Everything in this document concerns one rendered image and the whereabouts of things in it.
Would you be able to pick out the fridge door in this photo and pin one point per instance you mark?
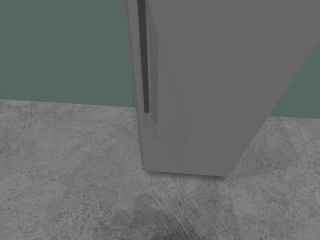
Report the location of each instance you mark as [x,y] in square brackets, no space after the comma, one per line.
[216,70]

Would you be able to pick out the handle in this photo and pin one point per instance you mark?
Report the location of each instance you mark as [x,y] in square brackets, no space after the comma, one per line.
[142,21]

